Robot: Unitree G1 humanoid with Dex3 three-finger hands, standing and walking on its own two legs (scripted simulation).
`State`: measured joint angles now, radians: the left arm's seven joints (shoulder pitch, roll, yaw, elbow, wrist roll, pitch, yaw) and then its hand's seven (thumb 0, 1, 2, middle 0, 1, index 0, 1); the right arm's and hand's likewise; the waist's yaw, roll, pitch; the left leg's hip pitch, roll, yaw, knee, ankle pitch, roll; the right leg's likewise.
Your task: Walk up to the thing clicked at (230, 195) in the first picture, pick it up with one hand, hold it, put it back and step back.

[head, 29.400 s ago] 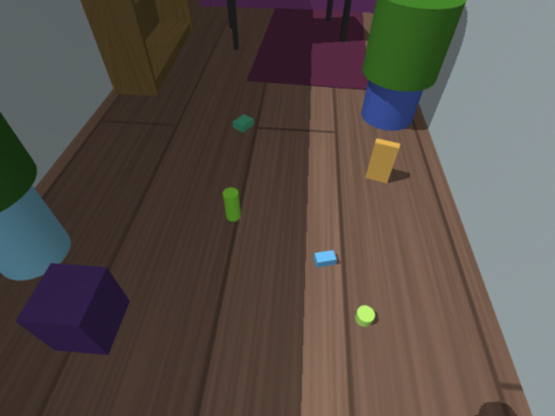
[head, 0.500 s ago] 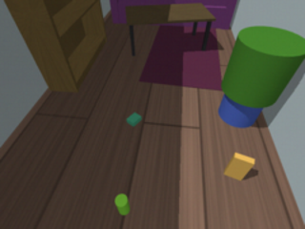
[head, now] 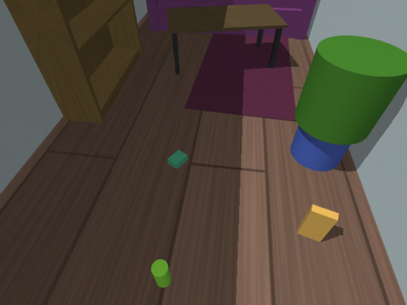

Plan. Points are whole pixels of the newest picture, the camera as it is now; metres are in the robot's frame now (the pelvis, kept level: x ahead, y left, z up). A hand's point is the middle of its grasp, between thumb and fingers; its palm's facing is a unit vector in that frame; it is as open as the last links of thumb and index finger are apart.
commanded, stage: stand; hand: left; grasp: from the side
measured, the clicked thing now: (161, 273) +0.41 +0.20 -0.70
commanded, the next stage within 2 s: step back in 0.12 s
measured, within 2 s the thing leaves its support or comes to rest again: neither
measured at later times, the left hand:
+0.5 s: hand out of the picture +0.09 +0.32 -0.18, palm faces +0.00 -0.93 -0.35, open 7.4 cm
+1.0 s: hand out of the picture -0.07 +0.31 -0.16, palm faces -0.05 -0.92 -0.39, open 7.4 cm
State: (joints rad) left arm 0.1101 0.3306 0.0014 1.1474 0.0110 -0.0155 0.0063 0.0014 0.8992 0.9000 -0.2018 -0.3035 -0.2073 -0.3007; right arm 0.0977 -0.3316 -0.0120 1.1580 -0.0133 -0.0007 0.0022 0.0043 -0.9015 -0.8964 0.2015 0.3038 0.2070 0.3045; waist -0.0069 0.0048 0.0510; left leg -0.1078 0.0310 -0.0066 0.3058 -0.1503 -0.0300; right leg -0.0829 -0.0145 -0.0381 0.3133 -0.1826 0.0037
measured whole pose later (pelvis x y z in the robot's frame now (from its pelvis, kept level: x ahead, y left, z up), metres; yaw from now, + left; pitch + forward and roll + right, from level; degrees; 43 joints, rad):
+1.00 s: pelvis -0.17 +0.05 -0.02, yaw -4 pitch -3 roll +1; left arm 0.19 0.35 0.07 0.87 0.03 0.05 0.00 0.00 0.90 0.90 -0.20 -0.30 -0.21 -0.30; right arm 0.13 -0.39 -0.06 0.88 0.00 0.05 -0.01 0.00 -0.90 -0.90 0.20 0.30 0.21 0.30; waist 0.01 0.02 0.15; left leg -0.50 -0.11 -0.09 1.04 -0.45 0.00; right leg -0.26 0.01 0.04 0.63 -0.32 -0.02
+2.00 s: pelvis -0.50 +0.03 -0.03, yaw +2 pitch -3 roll +1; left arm 0.10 0.39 0.07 0.80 0.01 0.08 0.03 0.00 0.90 0.90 -0.20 -0.30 -0.21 -0.30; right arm 0.19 -0.36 -0.04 0.88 -0.03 0.04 0.00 0.01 -0.90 -0.90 0.20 0.30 0.21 0.30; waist -0.01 -0.05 0.20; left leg -0.28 -0.05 -0.02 0.68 -0.34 0.03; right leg -0.49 0.02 0.07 0.94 -0.49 -0.01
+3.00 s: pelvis -0.63 +0.01 -0.02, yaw +2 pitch -3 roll -1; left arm 0.21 0.35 0.05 0.99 0.03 -0.04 -0.01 0.00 0.90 0.90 -0.20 -0.30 -0.21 -0.30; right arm 0.22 -0.39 -0.06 1.00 -0.03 -0.01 0.02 0.01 -0.90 -0.90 0.20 0.30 0.21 0.30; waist 0.02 0.03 0.06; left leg -0.37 0.01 -0.06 0.76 -0.42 0.00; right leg -0.19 -0.01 -0.05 0.53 -0.29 -0.01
